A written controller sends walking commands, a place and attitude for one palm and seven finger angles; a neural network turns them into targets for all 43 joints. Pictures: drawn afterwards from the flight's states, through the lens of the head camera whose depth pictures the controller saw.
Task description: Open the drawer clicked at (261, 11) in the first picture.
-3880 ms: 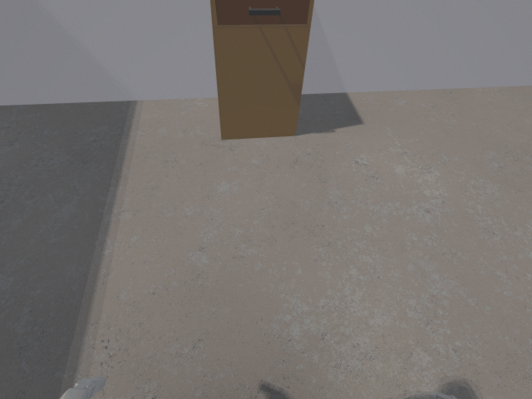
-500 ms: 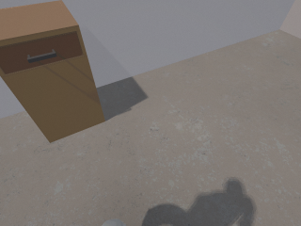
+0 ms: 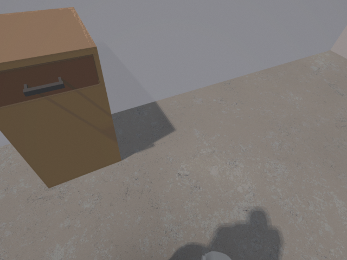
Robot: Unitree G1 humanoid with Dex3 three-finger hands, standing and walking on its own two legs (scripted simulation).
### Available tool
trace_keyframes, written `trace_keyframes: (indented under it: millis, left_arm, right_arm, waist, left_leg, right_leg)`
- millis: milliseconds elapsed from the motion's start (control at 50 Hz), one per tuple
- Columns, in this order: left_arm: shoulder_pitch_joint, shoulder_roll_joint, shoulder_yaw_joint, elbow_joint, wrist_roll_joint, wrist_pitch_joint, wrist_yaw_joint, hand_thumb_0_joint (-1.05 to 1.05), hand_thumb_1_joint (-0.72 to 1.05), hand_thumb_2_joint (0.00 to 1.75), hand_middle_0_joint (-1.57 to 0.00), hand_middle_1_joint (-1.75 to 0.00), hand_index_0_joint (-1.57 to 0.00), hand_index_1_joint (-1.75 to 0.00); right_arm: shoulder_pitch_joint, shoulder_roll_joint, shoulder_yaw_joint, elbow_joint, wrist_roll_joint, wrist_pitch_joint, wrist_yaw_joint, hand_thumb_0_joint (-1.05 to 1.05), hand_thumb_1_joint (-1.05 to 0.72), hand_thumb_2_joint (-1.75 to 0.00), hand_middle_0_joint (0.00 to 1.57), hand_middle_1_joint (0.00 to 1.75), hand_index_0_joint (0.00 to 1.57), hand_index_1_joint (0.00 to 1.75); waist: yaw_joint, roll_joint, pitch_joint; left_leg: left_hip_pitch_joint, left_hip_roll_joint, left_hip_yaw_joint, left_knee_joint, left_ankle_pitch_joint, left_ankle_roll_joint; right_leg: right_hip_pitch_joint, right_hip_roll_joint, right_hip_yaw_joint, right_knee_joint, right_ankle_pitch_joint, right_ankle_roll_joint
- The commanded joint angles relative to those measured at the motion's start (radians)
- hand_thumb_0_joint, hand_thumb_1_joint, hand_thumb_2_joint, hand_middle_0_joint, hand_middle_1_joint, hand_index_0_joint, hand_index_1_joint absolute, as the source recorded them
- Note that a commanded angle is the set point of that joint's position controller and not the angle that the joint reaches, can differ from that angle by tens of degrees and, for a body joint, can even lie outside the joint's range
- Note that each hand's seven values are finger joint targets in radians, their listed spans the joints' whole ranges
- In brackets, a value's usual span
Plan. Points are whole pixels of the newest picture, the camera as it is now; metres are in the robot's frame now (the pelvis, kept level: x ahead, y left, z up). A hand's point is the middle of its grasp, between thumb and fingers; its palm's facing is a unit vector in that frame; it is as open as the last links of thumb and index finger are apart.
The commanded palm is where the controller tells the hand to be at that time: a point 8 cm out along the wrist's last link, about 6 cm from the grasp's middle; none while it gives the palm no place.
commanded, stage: turn to face it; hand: left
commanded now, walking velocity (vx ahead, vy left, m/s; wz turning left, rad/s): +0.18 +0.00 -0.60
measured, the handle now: (44, 85) +0.67 +0.56 -0.05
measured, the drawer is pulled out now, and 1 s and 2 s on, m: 0.00 0.00 0.00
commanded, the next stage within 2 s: take the last steps up to it in 1.14 s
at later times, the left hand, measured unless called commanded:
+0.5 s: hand (130, 233) +0.22 +0.13 -0.17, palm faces +0.13 -0.98 -0.18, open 7.2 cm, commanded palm none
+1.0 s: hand out of the picture +0.12 +0.19 -0.16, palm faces +0.39 -0.86 -0.32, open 7.4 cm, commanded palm none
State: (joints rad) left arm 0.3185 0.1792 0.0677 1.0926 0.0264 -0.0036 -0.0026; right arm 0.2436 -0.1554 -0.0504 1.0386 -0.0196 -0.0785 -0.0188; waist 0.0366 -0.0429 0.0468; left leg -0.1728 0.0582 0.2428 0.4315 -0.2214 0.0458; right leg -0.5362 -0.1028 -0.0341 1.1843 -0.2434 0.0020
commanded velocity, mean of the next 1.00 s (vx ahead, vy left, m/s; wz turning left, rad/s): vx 0.01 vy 0.00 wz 0.49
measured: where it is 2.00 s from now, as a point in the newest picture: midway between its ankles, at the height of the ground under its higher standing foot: outside the picture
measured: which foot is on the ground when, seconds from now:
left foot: down 0.00-0.26, up 0.28-0.58, down 0.60-1.00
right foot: up 0.00-0.24, down 0.26-0.60, up 0.62-1.00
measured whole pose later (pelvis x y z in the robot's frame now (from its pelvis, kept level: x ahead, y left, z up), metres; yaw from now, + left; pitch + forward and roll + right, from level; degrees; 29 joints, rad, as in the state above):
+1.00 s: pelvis +0.12 -0.06 -0.01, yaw +21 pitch +0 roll +1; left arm 0.18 0.24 0.07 0.92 0.00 0.05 0.03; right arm 0.19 -0.23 -0.06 0.92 -0.03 0.05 0.01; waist -0.01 0.04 0.06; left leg -0.35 -0.02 -0.05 0.51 -0.17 -0.01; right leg -0.31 -0.04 -0.03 0.68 -0.37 0.07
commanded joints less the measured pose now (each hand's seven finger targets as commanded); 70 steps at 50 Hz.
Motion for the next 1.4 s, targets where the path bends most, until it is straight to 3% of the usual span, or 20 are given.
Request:
trace_keyframes:
  millis: [0, 140, 200, 240, 280, 340, 500, 540, 580, 600, 700, 860, 960, 980, 1000, 1020, 1100, 1140, 1220, 1380]
  left_arm:
    - [0.019, 0.013, 0.015, -0.07, 0.004, 0.013, -0.015, 0.0, 0.9, 0.9, -0.2, -0.3, -0.2, -0.3]
    - [-0.098, -0.009, -0.011, -0.11, 0.0, -0.013, -0.003, 0.0, 0.9, 0.9, -0.2, -0.3, -0.2, -0.3]
    - [0.034, 0.06, -0.006, -0.061, 0.005, -0.041, 0.011, 0.0, 0.9, 0.9, -0.2, -0.3, -0.2, -0.3]
    - [0.149, 0.219, 0.024, -0.041, -0.001, -0.056, 0.022, 0.0, 0.9, 0.9, -0.2, -0.3, -0.2, -0.3]
    - [0.044, 0.192, 0.02, -0.071, -0.007, -0.045, 0.032, 0.0, 0.9, 0.9, -0.2, -0.3, -0.2, -0.3]
    - [-0.078, 0.131, 0.013, -0.117, -0.006, -0.033, 0.047, 0.0, 0.9, 0.9, -0.2, -0.3, -0.2, -0.3]
    - [-0.156, 0.162, 0.036, -0.169, 0.006, 0.004, 0.049, 0.0, 0.9, 0.9, -0.2, -0.3, -0.2, -0.3]
    - [-0.17, 0.157, 0.036, -0.191, -0.009, 0.02, 0.04, 0.0, 0.9, 0.9, -0.2, -0.3, -0.2, -0.3]
    - [-0.216, 0.062, 0.02, -0.265, -0.018, 0.035, 0.025, 0.0, 0.9, 0.9, -0.2, -0.3, -0.2, -0.3]
    - [-0.271, 0.095, 0.018, -0.29, -0.007, 0.035, 0.022, 0.0, 0.9, 0.9, -0.2, -0.3, -0.2, -0.3]
    - [-0.158, 0.113, 0.035, -0.224, -0.005, 0.034, 0.007, 0.0, 0.9, 0.9, -0.2, -0.3, -0.2, -0.3]
    - [-0.165, 0.109, 0.019, -0.251, -0.018, 0.035, 0.024, 0.0, 0.9, 0.9, -0.2, -0.3, -0.2, -0.3]
    - [-0.018, 0.125, 0.018, -0.218, -0.025, 0.018, 0.032, 0.0, 0.9, 0.9, -0.2, -0.3, -0.2, -0.3]
    - [0.02, 0.167, 0.026, -0.213, -0.017, 0.009, 0.036, 0.0, 0.9, 0.9, -0.2, -0.3, -0.2, -0.3]
    - [0.021, 0.275, 0.044, -0.221, 0.004, -0.001, 0.043, 0.0, 0.9, 0.9, -0.2, -0.3, -0.2, -0.3]
    - [-0.016, 0.302, 0.039, -0.243, -0.002, 0.005, 0.044, 0.0, 0.9, 0.9, -0.2, -0.3, -0.2, -0.3]
    - [-0.157, 0.176, 0.011, -0.264, -0.008, -0.008, 0.042, 0.0, 0.9, 0.9, -0.2, -0.3, -0.2, -0.3]
    - [-0.1, 0.168, 0.007, -0.246, -0.006, -0.015, 0.041, 0.0, 0.9, 0.9, -0.2, -0.3, -0.2, -0.3]
    - [0.005, 0.186, 0.011, -0.202, 0.0, -0.014, 0.041, 0.0, 0.9, 0.9, -0.2, -0.3, -0.2, -0.3]
    - [0.099, 0.202, 0.022, -0.112, 0.01, -0.035, 0.024, 0.0, 0.9, 0.9, -0.2, -0.3, -0.2, -0.3]
  right_arm:
    - [0.093, -0.107, -0.017, -0.019, 0.003, -0.01, -0.005, 0.0, -0.9, -0.9, 0.2, 0.3, 0.2, 0.3]
    - [0.163, -0.115, -0.013, 0.035, -0.007, 0.013, -0.001, 0.0, -0.9, -0.9, 0.2, 0.3, 0.2, 0.3]
    - [0.167, -0.091, -0.004, 0.051, 0.006, 0.023, 0.003, 0.0, -0.9, -0.9, 0.2, 0.3, 0.2, 0.3]
    - [0.197, -0.025, 0.001, 0.015, 0.02, 0.038, 0.008, 0.0, -0.9, -0.9, 0.2, 0.3, 0.2, 0.3]
    - [0.153, -0.021, -0.003, 0.006, 0.018, 0.069, 0.001, 0.0, -0.9, -0.9, 0.2, 0.3, 0.2, 0.3]
    - [0.112, -0.045, -0.013, 0.001, 0.011, 0.09, 0.012, 0.0, -0.9, -0.9, 0.2, 0.3, 0.2, 0.3]
    - [0.092, -0.041, -0.024, -0.069, 0.003, 0.109, 0.034, 0.0, -0.9, -0.9, 0.2, 0.3, 0.2, 0.3]
    - [0.137, -0.087, -0.035, -0.071, -0.003, 0.105, 0.036, 0.0, -0.9, -0.9, 0.2, 0.3, 0.2, 0.3]
    - [0.186, -0.268, -0.076, -0.099, -0.016, 0.09, 0.024, 0.0, -0.9, -0.9, 0.2, 0.3, 0.2, 0.3]
    - [0.189, -0.291, -0.077, -0.097, -0.015, 0.089, 0.02, 0.0, -0.9, -0.9, 0.2, 0.3, 0.2, 0.3]
    - [-0.045, -0.225, -0.053, -0.173, -0.004, 0.073, 0.003, 0.0, -0.9, -0.9, 0.2, 0.3, 0.2, 0.3]
    - [0.002, -0.261, -0.063, -0.171, -0.008, 0.095, 0.009, 0.0, -0.9, -0.9, 0.2, 0.3, 0.2, 0.3]
    - [-0.077, -0.256, -0.064, -0.194, -0.001, 0.112, 0.019, 0.0, -0.9, -0.9, 0.2, 0.3, 0.2, 0.3]
    - [-0.079, -0.219, -0.06, -0.205, 0.008, 0.115, 0.024, 0.0, -0.9, -0.9, 0.2, 0.3, 0.2, 0.3]
    - [-0.072, -0.143, -0.048, -0.226, 0.017, 0.117, 0.028, 0.0, -0.9, -0.9, 0.2, 0.3, 0.2, 0.3]
    - [-0.116, -0.184, -0.057, -0.236, 0.005, 0.12, 0.027, 0.0, -0.9, -0.9, 0.2, 0.3, 0.2, 0.3]
    - [-0.037, -0.174, -0.058, -0.152, -0.001, 0.138, 0.04, 0.0, -0.9, -0.9, 0.2, 0.3, 0.2, 0.3]
    - [-0.051, -0.154, -0.049, -0.14, 0.001, 0.136, 0.04, 0.0, -0.9, -0.9, 0.2, 0.3, 0.2, 0.3]
    - [-0.123, -0.134, -0.036, -0.144, 0.005, 0.137, 0.036, 0.0, -0.9, -0.9, 0.2, 0.3, 0.2, 0.3]
    - [-0.179, -0.12, -0.016, -0.143, 0.002, 0.099, 0.048, 0.0, -0.9, -0.9, 0.2, 0.3, 0.2, 0.3]
  waist:
    - [-0.016, 0.143, 0.045]
    - [-0.057, 0.151, 0.052]
    - [0.008, 0.069, -0.052]
    - [0.032, -0.218, -0.208]
    - [0.016, -0.145, -0.145]
    - [-0.022, -0.12, -0.095]
    - [-0.055, -0.102, -0.051]
    - [-0.089, 0.005, -0.048]
    - [-0.135, 0.472, -0.012]
    - [-0.139, 0.313, -0.026]
    - [-0.042, 0.219, -0.082]
    - [-0.079, 0.188, -0.1]
    - [-0.015, 0.187, -0.113]
    - [0.003, 0.07, -0.117]
    - [0.006, -0.244, -0.093]
    - [0.015, -0.239, -0.055]
    - [-0.075, -0.127, 0.007]
    - [-0.051, -0.122, -0.013]
    - [0.0, -0.115, -0.028]
    - [0.049, -0.122, -0.028]
  left_leg:
    - [0.005, 0.29, -0.115, -0.269, 0.158, 0.079]
    - [0.027, 0.258, -0.072, -0.117, 0.432, 0.086]
    - [-0.038, 0.171, -0.085, 0.092, 0.308, 0.015]
    - [-0.25, 0.008, -0.061, 0.501, -0.393, -0.066]
    - [-0.289, 0.038, -0.188, 0.69, -0.408, -0.073]
    - [-0.316, 0.072, -0.207, 0.745, -0.29, -0.09]
    - [-0.174, 0.042, -0.119, 0.323, -0.171, -0.093]
    - [-0.053, 0.022, -0.11, 0.123, -0.011, -0.089]
    - [-0.047, 0.363, -0.679, -0.184, 0.194, 0.1]
    - [-0.069, 0.4, -0.692, -0.19, 0.153, 0.155]
    - [-0.048, 0.184, -0.437, -0.127, 0.147, 0.079]
    - [0.03, 0.192, -0.525, -0.1, 0.229, 0.132]
    - [-0.151, 0.119, -0.519, -0.014, 0.176, 0.072]
    - [-0.254, 0.05, -0.465, 0.079, 0.039, 0.015]
    - [-0.442, -0.109, -0.285, 0.332, -0.216, -0.077]
    - [-0.404, -0.095, -0.302, 0.543, -0.355, -0.076]
    - [-0.385, -0.043, -0.296, 0.776, -0.142, -0.092]
    - [-0.378, -0.041, -0.271, 0.733, -0.13, -0.107]
    - [-0.335, -0.037, -0.24, 0.579, -0.183, -0.117]
    - [-0.279, -0.011, -0.193, 0.318, -0.243, -0.073]
  right_leg:
    - [-0.098, -0.045, 0.016, -0.07, 0.08, 0.028]
    - [0.131, 0.013, -0.085, -0.519, 0.07, 0.013]
    - [0.423, 0.016, -0.09, -0.721, 0.253, 0.022]
    - [0.636, -0.361, 0.229, -0.766, 0.725, -0.133]
    - [0.484, -0.366, 0.192, -0.844, 0.564, -0.189]
    - [0.38, -0.32, 0.053, -0.858, 0.441, -0.145]
    - [0.256, -0.296, -0.116, -0.784, 0.089, -0.083]
    - [0.173, -0.237, -0.175, -0.635, -0.029, -0.029]
    - [-0.092, -0.01, -0.17, -0.19, -0.424, 0.09]
    - [-0.083, -0.024, -0.045, -0.06, -0.367, 0.068]
    - [-0.047, -0.01, 0.011, -0.019, -0.107, 0.081]
    - [0.064, 0.045, 0.008, -0.327, -0.205, 0.081]
    - [0.373, 0.08, -0.019, -0.698, -0.023, 0.058]
    - [0.48, 0.001, 0.05, -0.849, -0.002, 0.037]
    - [0.531, -0.277, 0.369, -0.966, -0.017, -0.067]
    - [0.349, -0.393, 0.413, -0.971, 0.054, -0.145]
    - [0.288, -0.198, 0.118, -0.901, 0.188, -0.102]
    - [0.359, -0.182, 0.071, -0.877, 0.278, -0.103]
    - [0.432, -0.207, 0.079, -0.868, 0.325, -0.131]
    - [0.487, -0.27, 0.175, -0.985, -0.107, -0.157]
